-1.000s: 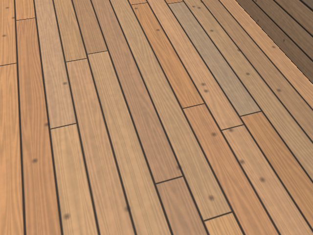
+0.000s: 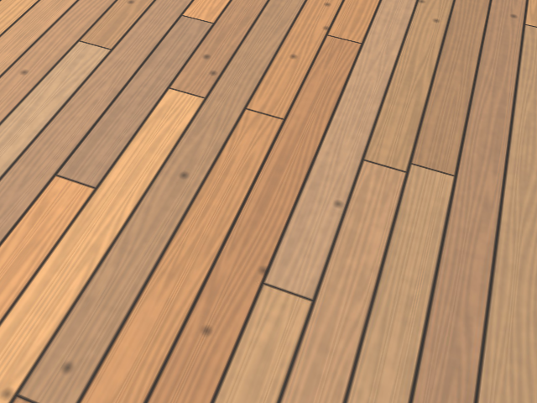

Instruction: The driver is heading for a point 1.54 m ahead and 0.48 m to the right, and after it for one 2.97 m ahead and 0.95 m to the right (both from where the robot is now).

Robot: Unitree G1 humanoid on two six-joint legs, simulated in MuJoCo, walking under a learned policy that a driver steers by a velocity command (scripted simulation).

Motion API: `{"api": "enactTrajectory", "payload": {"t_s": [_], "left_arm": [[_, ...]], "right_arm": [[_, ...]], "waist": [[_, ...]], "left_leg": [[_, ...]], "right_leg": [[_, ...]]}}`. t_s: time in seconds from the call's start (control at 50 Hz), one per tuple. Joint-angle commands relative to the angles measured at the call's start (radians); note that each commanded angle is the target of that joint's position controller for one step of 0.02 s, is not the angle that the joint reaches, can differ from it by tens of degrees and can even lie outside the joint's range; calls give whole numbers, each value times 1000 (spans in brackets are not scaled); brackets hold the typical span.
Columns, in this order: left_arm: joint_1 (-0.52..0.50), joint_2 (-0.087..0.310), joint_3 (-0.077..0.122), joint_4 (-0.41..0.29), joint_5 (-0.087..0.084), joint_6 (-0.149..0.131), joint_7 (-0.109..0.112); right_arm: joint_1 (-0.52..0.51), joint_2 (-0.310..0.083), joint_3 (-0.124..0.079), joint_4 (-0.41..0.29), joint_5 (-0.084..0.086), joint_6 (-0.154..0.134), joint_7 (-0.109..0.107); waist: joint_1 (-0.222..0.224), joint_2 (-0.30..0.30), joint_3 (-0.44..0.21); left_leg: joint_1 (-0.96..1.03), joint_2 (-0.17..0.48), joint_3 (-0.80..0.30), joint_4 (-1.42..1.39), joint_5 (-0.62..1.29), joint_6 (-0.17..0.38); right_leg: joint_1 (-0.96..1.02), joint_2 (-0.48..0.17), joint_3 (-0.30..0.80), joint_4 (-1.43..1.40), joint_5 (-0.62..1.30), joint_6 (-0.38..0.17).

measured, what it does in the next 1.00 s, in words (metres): steps on the spot, turning right: right foot, then left foot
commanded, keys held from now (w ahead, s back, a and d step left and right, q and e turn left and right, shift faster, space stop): q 0.06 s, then e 0.84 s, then w+e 0.10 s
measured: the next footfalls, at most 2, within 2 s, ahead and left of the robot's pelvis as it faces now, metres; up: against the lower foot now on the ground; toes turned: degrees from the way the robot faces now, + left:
right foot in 0.48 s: +0.09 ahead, -0.13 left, +0.00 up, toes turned -3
left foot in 0.92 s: +0.16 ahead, +0.07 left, +0.00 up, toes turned -24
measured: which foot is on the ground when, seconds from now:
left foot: down 0.00-0.48, up 0.50-0.90, down 0.92-1.00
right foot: up 0.00-0.46, down 0.48-0.92, up 0.94-1.00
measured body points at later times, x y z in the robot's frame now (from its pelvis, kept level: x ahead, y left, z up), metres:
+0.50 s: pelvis +0.08 -0.03 +0.01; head +0.09 -0.05 +0.46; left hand +0.18 +0.23 -0.11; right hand +0.17 -0.30 -0.12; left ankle +0.08 +0.05 -0.72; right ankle +0.05 -0.12 -0.73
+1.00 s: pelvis +0.09 +0.00 +0.01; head +0.12 +0.01 +0.46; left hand +0.28 +0.24 -0.11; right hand +0.12 -0.31 -0.08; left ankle +0.13 +0.08 -0.73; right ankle +0.04 -0.12 -0.69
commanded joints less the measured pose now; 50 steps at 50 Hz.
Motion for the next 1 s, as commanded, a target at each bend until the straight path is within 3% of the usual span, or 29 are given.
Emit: {"api": "enactTrajectory", "payload": {"t_s": [0.02, 0.08, 0.2, 0.28, 0.34, 0.38, 0.44, 0.46, 0.48, 0.5, 0.52, 0.54, 0.56, 0.58, 0.62, 0.7, 0.8, 0.86, 0.9, 0.92, 0.94, 0.96, 0.98, 1.0], "left_arm": [[72, 105, 22, -62, 27, 23, 2], [99, 87, 21, -59, 19, 54, -1], [14, 71, 14, -44, 9, 72, -3], [-34, 75, 11, -34, -1, 78, -6], [-49, 91, 15, -46, 0, 72, -5], [-43, 81, 14, -51, -4, 66, -2], [1, 54, 7, -46, -11, 51, 2], [11, 79, 13, -45, -6, 43, 4], [41, 156, 30, -48, 9, 35, 8], [46, 250, 58, -50, -4, 37, 2], [127, 224, 57, -31, -5, 37, -3], [111, 200, 56, -30, -9, 40, -1], [44, 179, 52, -44, -8, 49, 4], [-1, 167, 50, -57, -12, 56, 7], [-20, 161, 52, -72, -15, 61, 4], [42, 194, 69, -61, -12, 63, 3], [15, 223, 81, -82, 0, 75, -5], [-38, 233, 86, -99, 1, 81, -13], [-102, 228, 84, -114, -10, 83, -15], [-105, 199, 76, -122, -17, 80, -14], [-35, 98, 52, -128, -11, 75, -15], [-35, 153, 61, -137, 11, 76, -8], [-58, 211, 73, -134, 29, 75, -13], [-67, 213, 77, -122, 28, 72, -27]], "right_arm": [[95, -109, -34, -33, 17, 5, -22], [108, -140, -42, -31, -1, -9, -12], [152, -64, -1, 17, -13, -17, -21], [152, -81, 7, 45, -27, -16, -32], [168, -117, -4, 57, -20, -1, -45], [175, -128, -10, 64, -13, 8, -55], [156, -145, -23, 71, -2, 20, -68], [151, -144, -26, 67, -2, 18, -71], [145, -113, -21, 42, -4, 16, -70], [114, -57, -11, 12, 3, 20, -71], [75, -64, -9, 9, -12, 34, -73], [77, -69, -11, 14, -11, 41, -65], [74, -72, -14, 18, -5, 43, -60], [68, -90, -19, 14, -6, 43, -55], [75, -99, -19, 14, -12, 44, -45], [27, -85, -8, -17, -2, 47, -43], [6, -101, -1, -48, 4, 43, -46], [40, -111, 0, -54, 9, 33, -50], [116, -107, 1, -38, 5, 20, -59], [160, -137, -6, -28, -7, 10, -66], [170, -214, -17, -38, -20, 7, -73], [142, -290, -35, -48, -30, 16, -65], [126, -238, -27, -50, -31, 18, -57], [84, -184, -12, -56, -21, 16, -52]], "waist": [[-12, 37, -182], [8, 25, -222], [-29, 73, -185], [-52, 91, -132], [-65, 96, -110], [-68, 86, -112], [-32, 65, -123], [-28, 46, -130], [-40, -67, -152], [-39, -209, -94], [18, -187, -115], [-4, -106, -107], [-31, -68, -87], [-49, -75, -78], [-48, -86, -131], [-10, -94, -154], [1, -127, -156], [-19, -144, -152], [-75, -133, -144], [-90, -71, -164], [-56, 176, -194], [-60, 261, -143], [-46, 174, -84], [-32, 143, -33]], "left_leg": [[279, 272, -292, -202, 716, 161], [226, 248, -262, -219, 726, 152], [223, 250, -221, -315, 435, 85], [221, 272, -197, -330, 281, 77], [276, 309, -216, -271, 305, 113], [326, 334, -230, -222, 389, 130], [340, 317, -190, -124, 453, 87], [296, 286, -163, -73, 384, 45], [195, 201, -88, 75, 224, -9], [-22, 17, 27, 193, -220, -81], [-102, 8, -33, 389, -465, -97], [-120, 31, -75, 485, -428, -106], [-134, 50, -92, 505, -363, -117], [-151, 61, -98, 493, -312, -128], [-135, 56, -84, 473, -267, -152], [-137, 59, -81, 363, -254, -168], [-32, 44, -90, 233, -250, -152], [72, 25, -99, 108, -245, -133], [224, 21, -95, -121, -120, -120], [347, 91, -156, -252, -107, -103], [467, 356, -427, -353, -275, -50], [360, 478, -643, -419, -427, 53], [301, 466, -615, -425, -532, 82], [266, 408, -526, -434, -528, 64]], "right_leg": [[-161, -34, 69, -18, 57, 13], [-116, -8, 59, -81, 107, 19], [-78, -16, 78, -304, 224, -8], [3, 21, 80, -462, 186, -27], [-5, 54, 56, -506, 69, -42], [-3, 66, 39, -550, 15, -52], [97, 84, 22, -783, 159, -72], [161, 60, 83, -857, 280, -90], [241, -73, 268, -901, 497, -135], [299, -253, 490, -874, 962, -278], [330, -314, 539, -898, 1053, -383], [321, -261, 471, -902, 993, -383], [300, -193, 411, -904, 913, -340], [302, -149, 377, -902, 888, -301], [340, -97, 338, -884, 921, -274], [379, -93, 382, -862, 891, -275], [295, -78, 462, -848, 787, -258], [241, -58, 523, -836, 740, -227], [166, -10, 534, -801, 617, -166], [74, 46, 502, -749, 368, -119], [-62, 177, 329, -522, -38, -70], [-193, 249, 202, -383, -137, -66], [-209, 156, 207, -276, -69, -71], [-221, 137, 196, -240, -3, -67]]}}
Velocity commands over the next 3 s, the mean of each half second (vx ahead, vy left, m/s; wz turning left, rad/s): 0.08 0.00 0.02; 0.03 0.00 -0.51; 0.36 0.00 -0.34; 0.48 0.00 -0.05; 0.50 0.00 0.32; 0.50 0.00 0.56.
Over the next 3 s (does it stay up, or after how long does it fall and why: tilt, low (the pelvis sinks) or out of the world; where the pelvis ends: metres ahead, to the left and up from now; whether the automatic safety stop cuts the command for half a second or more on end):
stays up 0.90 -0.46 -0.01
